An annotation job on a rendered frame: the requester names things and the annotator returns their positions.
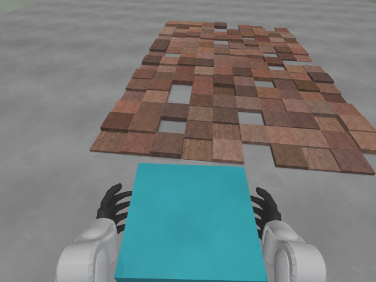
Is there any carton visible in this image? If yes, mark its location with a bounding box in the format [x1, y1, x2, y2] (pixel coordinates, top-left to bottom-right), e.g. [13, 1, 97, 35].
[114, 163, 268, 282]

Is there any right robot forearm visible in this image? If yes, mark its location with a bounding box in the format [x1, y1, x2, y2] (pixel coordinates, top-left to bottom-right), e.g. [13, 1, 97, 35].
[261, 220, 327, 282]

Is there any robot left hand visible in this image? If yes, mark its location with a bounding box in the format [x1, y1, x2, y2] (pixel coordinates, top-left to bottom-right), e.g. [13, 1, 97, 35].
[96, 183, 132, 234]

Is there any robot right hand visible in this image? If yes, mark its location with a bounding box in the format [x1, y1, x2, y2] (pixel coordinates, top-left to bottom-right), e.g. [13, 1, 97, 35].
[250, 187, 281, 239]

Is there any left robot forearm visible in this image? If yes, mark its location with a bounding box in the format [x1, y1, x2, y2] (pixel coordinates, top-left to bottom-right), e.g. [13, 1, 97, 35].
[55, 218, 119, 282]

